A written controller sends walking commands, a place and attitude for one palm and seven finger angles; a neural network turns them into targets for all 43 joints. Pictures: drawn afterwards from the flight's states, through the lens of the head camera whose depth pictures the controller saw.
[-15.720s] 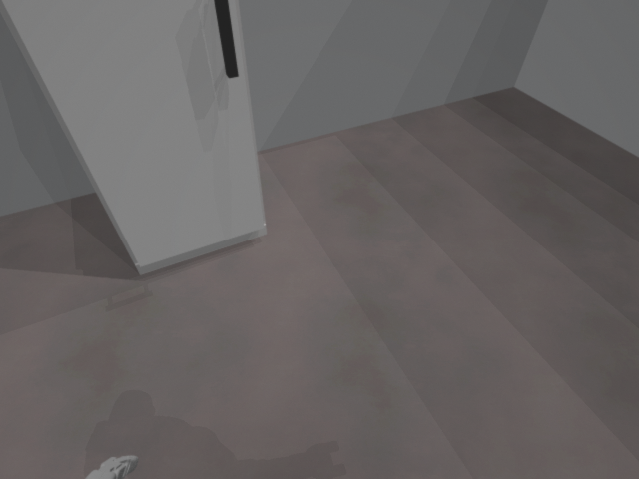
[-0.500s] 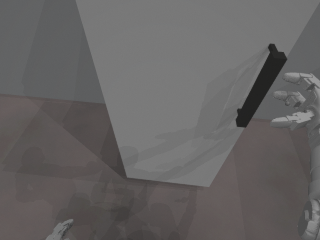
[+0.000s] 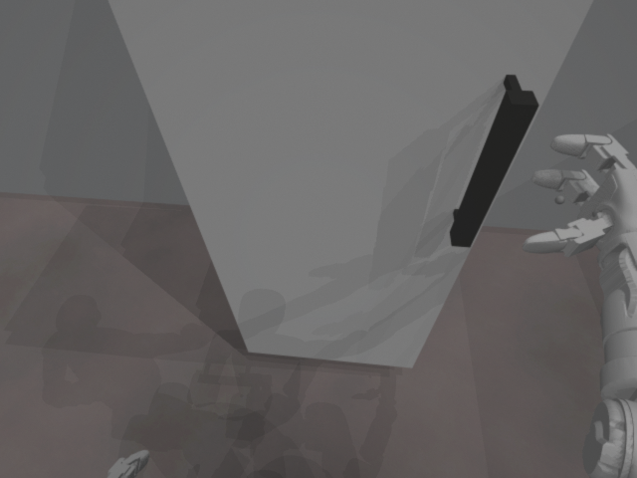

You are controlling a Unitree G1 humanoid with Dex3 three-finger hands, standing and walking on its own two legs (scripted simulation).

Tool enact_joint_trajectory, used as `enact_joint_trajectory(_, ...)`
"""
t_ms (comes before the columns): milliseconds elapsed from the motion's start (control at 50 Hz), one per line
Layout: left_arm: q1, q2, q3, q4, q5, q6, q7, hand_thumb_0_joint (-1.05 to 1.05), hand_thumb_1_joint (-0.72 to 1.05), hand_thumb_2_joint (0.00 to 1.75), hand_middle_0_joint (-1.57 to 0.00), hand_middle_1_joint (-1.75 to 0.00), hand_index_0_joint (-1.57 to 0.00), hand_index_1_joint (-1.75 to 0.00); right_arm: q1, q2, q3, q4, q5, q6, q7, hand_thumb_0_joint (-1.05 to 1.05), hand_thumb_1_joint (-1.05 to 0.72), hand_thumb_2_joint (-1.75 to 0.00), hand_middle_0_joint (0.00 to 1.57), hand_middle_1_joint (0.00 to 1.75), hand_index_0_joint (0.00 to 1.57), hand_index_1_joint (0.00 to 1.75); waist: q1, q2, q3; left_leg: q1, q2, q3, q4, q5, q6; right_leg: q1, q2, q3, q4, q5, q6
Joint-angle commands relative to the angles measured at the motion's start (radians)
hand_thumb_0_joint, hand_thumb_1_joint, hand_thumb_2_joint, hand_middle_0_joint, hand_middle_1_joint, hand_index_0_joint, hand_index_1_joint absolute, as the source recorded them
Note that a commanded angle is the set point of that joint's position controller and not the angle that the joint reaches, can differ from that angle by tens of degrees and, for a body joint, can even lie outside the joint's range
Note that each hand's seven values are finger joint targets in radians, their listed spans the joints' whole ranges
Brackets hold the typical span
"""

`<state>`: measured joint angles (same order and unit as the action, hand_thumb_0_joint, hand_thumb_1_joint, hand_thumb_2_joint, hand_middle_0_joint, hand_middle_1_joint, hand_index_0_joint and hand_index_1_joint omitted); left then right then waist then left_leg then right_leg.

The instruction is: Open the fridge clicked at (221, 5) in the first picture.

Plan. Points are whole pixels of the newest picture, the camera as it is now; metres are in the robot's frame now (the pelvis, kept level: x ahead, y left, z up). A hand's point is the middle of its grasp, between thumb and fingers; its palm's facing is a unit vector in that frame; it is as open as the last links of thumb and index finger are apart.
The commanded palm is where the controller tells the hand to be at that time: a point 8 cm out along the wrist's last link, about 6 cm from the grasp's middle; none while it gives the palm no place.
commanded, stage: move the hooked fingers beside the handle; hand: right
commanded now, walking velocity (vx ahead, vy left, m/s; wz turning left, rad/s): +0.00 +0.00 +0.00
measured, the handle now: (482, 170) +0.49 -0.16 +0.13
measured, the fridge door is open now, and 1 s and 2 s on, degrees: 0 0 0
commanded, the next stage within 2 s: feel for the door with the fingertips in 1.20 s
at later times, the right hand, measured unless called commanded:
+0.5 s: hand (559, 210) +0.43 -0.24 +0.13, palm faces +0.04 +1.00 +0.00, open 14.0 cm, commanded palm +0.40 -0.28 +0.14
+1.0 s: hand (553, 195) +0.43 -0.22 +0.15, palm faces +0.05 +1.00 -0.01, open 14.0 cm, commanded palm +0.41 -0.28 +0.14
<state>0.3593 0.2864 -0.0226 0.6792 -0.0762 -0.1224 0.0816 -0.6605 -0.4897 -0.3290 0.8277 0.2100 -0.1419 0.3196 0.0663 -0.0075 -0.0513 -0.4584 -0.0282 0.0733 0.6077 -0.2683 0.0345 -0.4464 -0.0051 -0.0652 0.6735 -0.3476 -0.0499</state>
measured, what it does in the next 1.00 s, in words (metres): stands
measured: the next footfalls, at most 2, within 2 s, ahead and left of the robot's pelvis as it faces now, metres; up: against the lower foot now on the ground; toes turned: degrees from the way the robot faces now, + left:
none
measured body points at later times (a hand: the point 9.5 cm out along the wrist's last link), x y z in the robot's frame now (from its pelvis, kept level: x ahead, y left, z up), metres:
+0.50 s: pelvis +0.01 -0.01 +0.00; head +0.03 -0.02 +0.45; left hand +0.10 +0.25 -0.10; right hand +0.42 -0.29 +0.13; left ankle +0.02 +0.10 -0.72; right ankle +0.00 -0.08 -0.72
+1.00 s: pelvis +0.00 +0.02 +0.00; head +0.04 +0.01 +0.45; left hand +0.07 +0.29 -0.10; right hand +0.42 -0.28 +0.15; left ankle +0.02 +0.10 -0.72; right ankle +0.00 -0.08 -0.72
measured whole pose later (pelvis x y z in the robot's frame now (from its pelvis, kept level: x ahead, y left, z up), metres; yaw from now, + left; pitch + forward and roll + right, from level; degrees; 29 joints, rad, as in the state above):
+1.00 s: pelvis +0.00 +0.02 +0.00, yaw +0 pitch +7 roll +1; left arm 0.36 0.29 -0.03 0.68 -0.07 -0.10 0.08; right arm -0.67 -0.51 -0.38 0.88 0.20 -0.16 0.32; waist 0.07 0.00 -0.05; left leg -0.46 -0.04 0.07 0.61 -0.27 0.06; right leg -0.43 -0.02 -0.06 0.65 -0.34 -0.03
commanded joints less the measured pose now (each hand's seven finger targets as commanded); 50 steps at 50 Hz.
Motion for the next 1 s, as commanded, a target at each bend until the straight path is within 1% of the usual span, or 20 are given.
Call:
enact_joint_trajectory(0, 0.01, 0.159, 0.058, -0.093, -0.004, -0.046, 0.013, 0.0, 0.9, 0.9, -0.2, -0.3, -0.2, -0.3, -0.445, -0.18, 0.019, -0.193, 0.018, -0.016, -0.016, 0.0, 0.5, -0.3, 0.3, 1.2, 0.3, 1.2, 0.022, -0.099, -0.291, 0.053, 0.001, -0.044, -0.066, 0.159, -0.001, 0.22, -0.035, 0.141, -0.118, 0.293, 0.044)
enact_joint_trajectory(20, 0.015, 0.166, 0.055, -0.088, -0.003, -0.039, 0.013, 0.0, 0.9, 0.9, -0.2, -0.3, -0.2, -0.3, -0.409, -0.222, -0.025, -0.124, 0.013, 0.013, -0.024, 0.0, 0.5, -0.3, 0.3, 1.2, 0.3, 1.2, 0.013, -0.043, -0.249, 0.064, 0.003, -0.039, -0.071, 0.143, 0.001, 0.17, -0.034, 0.143, -0.129, 0.255, 0.043)
enact_joint_trajectory(100, 0.012, 0.16, 0.049, -0.104, 0.001, -0.027, 0.009, 0.0, 0.9, 0.9, -0.2, -0.3, -0.2, -0.3, -0.434, -0.21, -0.015, -0.106, -0.013, 0.054, -0.049, 0.0, 0.5, -0.3, 0.3, 1.2, 0.3, 1.2, 0.011, -0.038, -0.225, 0.07, 0.01, -0.036, -0.064, 0.166, 0.003, 0.146, -0.031, 0.137, -0.132, 0.287, 0.048)
enact_joint_trajectory(160, 0.021, 0.158, 0.057, -0.119, 0.012, -0.029, 0.003, 0.0, 0.9, 0.9, -0.2, -0.3, -0.2, -0.3, -0.466, -0.256, -0.056, -0.243, -0.015, -0.014, -0.072, 0.0, 0.5, -0.3, 0.3, 1.2, 0.3, 1.2, -0.008, -0.074, -0.348, 0.101, 0.005, -0.041, -0.044, 0.239, 0.006, 0.244, -0.04, 0.144, -0.104, 0.465, 0.072)
enact_joint_trajectory(200, 0.019, 0.146, 0.06, -0.129, 0.015, -0.037, -0.005, 0.0, 0.9, 0.9, -0.2, -0.3, -0.2, -0.3, -0.458, -0.219, -0.036, -0.348, -0.001, -0.059, -0.07, 0.0, 0.5, -0.3, 0.3, 1.2, 0.3, 1.2, -0.017, -0.121, -0.437, 0.106, -0.002, -0.044, -0.039, 0.292, 0.001, 0.352, -0.052, 0.155, -0.087, 0.615, 0.095)
enact_joint_trajectory(240, 0.016, 0.142, 0.064, -0.121, 0.017, -0.042, -0.009, 0.0, 0.9, 0.9, -0.2, -0.3, -0.2, -0.3, -0.468, -0.194, -0.015, -0.408, 0.006, -0.08, -0.062, 0.0, 0.5, -0.3, 0.3, 1.2, 0.3, 1.2, -0.015, -0.163, -0.461, 0.086, -0.006, -0.042, -0.038, 0.307, -0.003, 0.418, -0.064, 0.166, -0.075, 0.708, 0.114)
enact_joint_trajectory(260, 0.024, 0.145, 0.068, -0.114, 0.017, -0.04, -0.009, 0.0, 0.9, 0.9, -0.2, -0.3, -0.2, -0.3, -0.436, -0.2, -0.021, -0.399, 0.008, -0.075, -0.058, 0.0, 0.5, -0.3, 0.3, 1.2, 0.3, 1.2, -0.009, -0.121, -0.45, 0.096, -0.008, -0.041, -0.044, 0.317, -0.005, 0.41, -0.066, 0.163, -0.07, 0.737, 0.112)
enact_joint_trajectory(340, -0.001, 0.146, 0.06, -0.103, 0.0, -0.017, -0.005, 0.0, 0.9, 0.9, -0.2, -0.3, -0.2, -0.3, -0.308, -0.15, -0.007, -0.221, 0.012, 0.041, -0.036, 0.0, 0.5, -0.3, 0.3, 1.2, 0.3, 1.2, -0.006, -0.045, -0.256, 0.113, -0.002, -0.032, -0.079, 0.266, -0.004, 0.235, -0.047, 0.129, -0.119, 0.519, 0.083)
enact_joint_trajectory(400, -0.009, 0.154, 0.051, -0.109, -0.003, -0.002, 0.003, 0.0, 0.9, 0.9, -0.2, -0.3, -0.2, -0.3, -0.342, -0.174, -0.011, -0.157, 0.0, 0.102, -0.037, 0.0, 0.5, -0.3, 0.3, 1.2, 0.3, 1.2, 0.006, -0.016, -0.175, 0.116, 0.008, -0.033, -0.092, 0.219, 0.004, 0.142, -0.028, 0.118, -0.142, 0.342, 0.058)
enact_joint_trajectory(440, -0.016, 0.15, 0.053, -0.124, 0.001, -0.004, 0.005, 0.0, 0.9, 0.9, -0.2, -0.3, -0.2, -0.3, -0.375, -0.179, -0.009, -0.232, -0.002, 0.084, -0.043, 0.0, 0.5, -0.3, 0.3, 1.2, 0.3, 1.2, 0.002, -0.044, -0.237, 0.134, 0.009, -0.042, -0.089, 0.224, 0.007, 0.166, -0.025, 0.117, -0.137, 0.336, 0.052)
enact_joint_trajectory(500, -0.018, 0.144, 0.055, -0.123, 0.009, -0.018, 0.007, 0.0, 0.9, 0.9, -0.2, -0.3, -0.2, -0.3, -0.494, -0.188, 0.006, -0.386, 0.007, -0.01, -0.05, 0.0, 0.5, -0.3, 0.3, 1.2, 0.3, 1.2, 0.006, -0.119, -0.352, 0.128, 0.002, -0.048, -0.073, 0.247, 0.009, 0.282, -0.033, 0.139, -0.116, 0.424, 0.071)
enact_joint_trajectory(540, -0.018, 0.141, 0.055, -0.112, 0.013, -0.03, 0.009, 0.0, 0.9, 0.9, -0.2, -0.3, -0.2, -0.3, -0.522, -0.191, 0.0, -0.413, 0.024, -0.06, -0.049, 0.0, 0.5, -0.3, 0.3, 1.2, 0.3, 1.2, 0.01, -0.115, -0.392, 0.125, -0.004, -0.049, -0.072, 0.246, 0.007, 0.323, -0.036, 0.143, -0.108, 0.429, 0.074)
enact_joint_trajectory(580, -0.022, 0.143, 0.052, -0.095, 0.009, -0.033, 0.014, 0.0, 0.9, 0.9, -0.2, -0.3, -0.2, -0.3, -0.523, -0.203, -0.006, -0.362, 0.028, -0.069, -0.046, 0.0, 0.5, -0.3, 0.3, 1.2, 0.3, 1.2, 0.017, -0.089, -0.359, 0.14, -0.001, -0.054, -0.08, 0.237, 0.005, 0.275, -0.03, 0.132, -0.113, 0.37, 0.059)
enact_joint_trajectory(640, -0.025, 0.147, 0.042, -0.076, 0.001, -0.028, 0.016, 0.0, 0.9, 0.9, -0.2, -0.3, -0.2, -0.3, -0.468, -0.188, 0.006, -0.156, 0.004, -0.004, -0.045, 0.0, 0.5, -0.3, 0.3, 1.2, 0.3, 1.2, 0.024, -0.059, -0.224, 0.121, 0.011, -0.054, -0.096, 0.166, 0.004, 0.148, -0.017, 0.118, -0.138, 0.223, 0.038)
enact_joint_trajectory(680, -0.012, 0.158, 0.041, -0.075, 0.002, -0.02, 0.015, 0.0, 0.9, 0.9, -0.2, -0.3, -0.2, -0.3, -0.431, -0.227, -0.022, -0.048, -0.016, 0.043, -0.048, 0.0, 0.5, -0.3, 0.3, 1.2, 0.3, 1.2, 0.014, -0.023, -0.193, 0.131, 0.022, -0.058, -0.099, 0.155, 0.003, 0.089, -0.011, 0.106, -0.141, 0.188, 0.029)
enact_joint_trajectory(740, -0.002, 0.163, 0.038, -0.095, 0.006, -0.014, 0.012, 0.0, 0.9, 0.9, -0.2, -0.3, -0.2, -0.3, -0.461, -0.258, -0.03, -0.04, -0.023, 0.056, -0.038, 0.0, 0.5, -0.3, 0.3, 1.2, 0.3, 1.2, 0.014, -0.015, -0.222, 0.156, 0.03, -0.07, -0.092, 0.171, 0.001, 0.055, -0.006, 0.098, -0.132, 0.184, 0.028)
enact_joint_trajectory(760, 0.001, 0.164, 0.044, -0.102, 0.009, -0.015, 0.01, 0.0, 0.9, 0.9, -0.2, -0.3, -0.2, -0.3, -0.441, -0.283, -0.058, -0.058, -0.019, 0.035, -0.035, 0.0, 0.5, -0.3, 0.3, 1.2, 0.3, 1.2, -0.001, -0.021, -0.264, 0.195, 0.03, -0.08, -0.081, 0.214, 0.005, 0.06, -0.006, 0.091, -0.117, 0.224, 0.026)
enact_joint_trajectory(840, -0.007, 0.153, 0.046, -0.123, 0.009, -0.026, 0.009, 0.0, 0.9, 0.9, -0.2, -0.3, -0.2, -0.3, -0.509, -0.326, -0.096, -0.209, 0.012, -0.084, -0.014, 0.0, 0.5, -0.3, 0.3, 1.2, 0.3, 1.2, -0.005, -0.019, -0.396, 0.288, 0.027, -0.118, -0.053, 0.313, -0.006, 0.079, -0.007, 0.076, -0.091, 0.266, 0.023)
enact_joint_trajectory(880, -0.002, 0.157, 0.05, -0.115, 0.008, -0.027, 0.009, 0.0, 0.9, 0.9, -0.2, -0.3, -0.2, -0.3, -0.493, -0.379, -0.141, -0.211, 0.015, -0.113, -0.011, 0.0, 0.5, -0.3, 0.3, 1.2, 0.3, 1.2, -0.011, -0.024, -0.4, 0.299, 0.025, -0.126, -0.048, 0.312, -0.009, 0.065, -0.008, 0.074, -0.085, 0.256, 0.019)
enact_joint_trajectory(980, -0.009, 0.156, 0.049, -0.109, -0.007, -0.021, 0.009, 0.0, 0.9, 0.9, -0.2, -0.3, -0.2, -0.3, -0.39, -0.302, -0.073, -0.117, 0.008, -0.038, 0.022, 0.0, 0.5, -0.3, 0.3, 1.2, 0.3, 1.2, 0.003, -0.074, -0.303, 0.244, 0.038, -0.129, -0.059, 0.287, -0.009, 0.037, -0.007, 0.064, -0.087, 0.223, 0.019)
